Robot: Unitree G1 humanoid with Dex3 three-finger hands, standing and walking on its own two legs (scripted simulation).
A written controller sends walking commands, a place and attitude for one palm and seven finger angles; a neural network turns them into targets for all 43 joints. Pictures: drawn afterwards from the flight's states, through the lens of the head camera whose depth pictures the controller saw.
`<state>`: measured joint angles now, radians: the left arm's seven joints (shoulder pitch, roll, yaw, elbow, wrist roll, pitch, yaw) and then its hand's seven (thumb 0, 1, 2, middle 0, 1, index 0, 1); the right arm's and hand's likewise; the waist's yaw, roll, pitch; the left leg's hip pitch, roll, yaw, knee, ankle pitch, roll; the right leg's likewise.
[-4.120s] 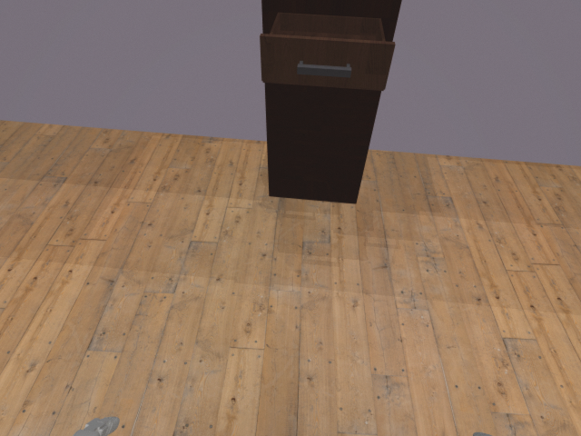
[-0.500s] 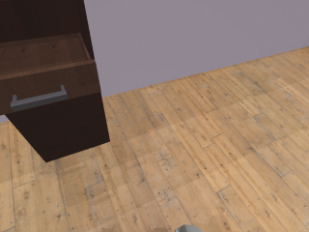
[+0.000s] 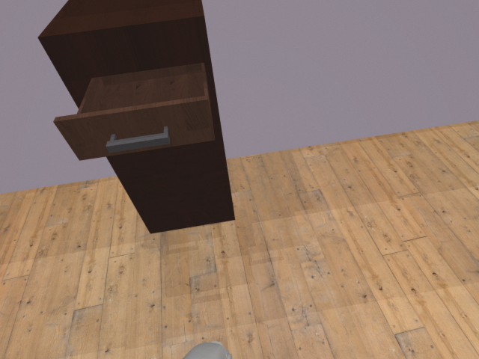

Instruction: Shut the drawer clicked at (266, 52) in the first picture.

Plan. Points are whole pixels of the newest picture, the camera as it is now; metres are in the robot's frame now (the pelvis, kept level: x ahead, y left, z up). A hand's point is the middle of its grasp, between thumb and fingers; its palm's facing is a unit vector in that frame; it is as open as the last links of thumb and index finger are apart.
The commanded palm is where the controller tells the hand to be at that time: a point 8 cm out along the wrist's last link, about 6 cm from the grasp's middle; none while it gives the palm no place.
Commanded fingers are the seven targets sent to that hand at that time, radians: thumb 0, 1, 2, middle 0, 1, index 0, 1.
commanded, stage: turn to face it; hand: left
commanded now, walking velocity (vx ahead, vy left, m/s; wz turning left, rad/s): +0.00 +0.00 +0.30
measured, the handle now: (139, 137) +0.63 +0.30 +0.00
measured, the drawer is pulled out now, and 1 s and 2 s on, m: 0.20 0.20 0.20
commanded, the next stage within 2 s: take the last steps up to it in 0.14 s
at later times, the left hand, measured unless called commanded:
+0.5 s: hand out of the picture -0.09 +0.23 -0.18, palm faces +0.21 -0.96 -0.18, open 7.4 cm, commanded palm none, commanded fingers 0.00 0.90 0.90 -0.20 -0.30 -0.20 -0.30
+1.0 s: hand (168, 325) +0.23 +0.18 -0.17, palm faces +0.10 -0.98 -0.20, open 7.3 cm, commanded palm none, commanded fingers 0.00 0.90 0.90 -0.20 -0.30 -0.20 -0.30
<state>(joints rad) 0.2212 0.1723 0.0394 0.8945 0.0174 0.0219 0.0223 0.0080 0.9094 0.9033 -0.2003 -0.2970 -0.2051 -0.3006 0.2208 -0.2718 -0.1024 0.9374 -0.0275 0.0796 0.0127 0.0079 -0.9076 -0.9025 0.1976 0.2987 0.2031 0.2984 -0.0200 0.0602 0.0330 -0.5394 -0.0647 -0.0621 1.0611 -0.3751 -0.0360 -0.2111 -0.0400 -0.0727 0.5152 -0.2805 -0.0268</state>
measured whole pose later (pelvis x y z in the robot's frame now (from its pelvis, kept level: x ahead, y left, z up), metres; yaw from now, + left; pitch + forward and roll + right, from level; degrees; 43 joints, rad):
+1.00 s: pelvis +0.12 -0.01 -0.02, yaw +8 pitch -2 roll +1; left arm 0.10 0.17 0.04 0.99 0.01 -0.07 -0.02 0.01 0.91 0.90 -0.20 -0.30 -0.20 -0.30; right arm 0.49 -0.13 -0.03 1.18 -0.01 -0.02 -0.02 0.01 -0.91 -0.90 0.20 0.30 0.21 0.30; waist -0.06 0.02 0.10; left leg -0.16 0.05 0.01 0.99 -0.51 0.02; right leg -0.38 -0.03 -0.13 0.65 -0.22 -0.07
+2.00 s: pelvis +0.23 -0.04 -0.01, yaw +8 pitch -3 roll +1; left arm 0.24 0.18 0.03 1.06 0.03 0.01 0.03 0.00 0.92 0.90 -0.19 -0.30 -0.20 -0.30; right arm 0.22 -0.20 -0.05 1.10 -0.01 0.04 -0.03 0.00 -0.91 -0.90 0.20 0.30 0.20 0.30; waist -0.01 0.02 0.03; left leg -0.30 0.06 0.08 0.54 -0.25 -0.02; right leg -0.19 -0.05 -0.04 0.55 -0.29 0.01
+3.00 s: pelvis +0.20 +0.01 +0.00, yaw +8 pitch -1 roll +0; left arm 0.27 0.18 -0.01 1.07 0.02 0.00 0.03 0.01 0.92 0.90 -0.20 -0.30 -0.20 -0.30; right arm 0.29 -0.17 -0.01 1.07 -0.02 -0.01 -0.03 0.00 -0.92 -0.90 0.20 0.30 0.21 0.30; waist -0.01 -0.01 0.03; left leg -0.20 0.00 0.07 0.48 -0.27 0.02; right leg -0.24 -0.05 -0.05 0.51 -0.26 0.01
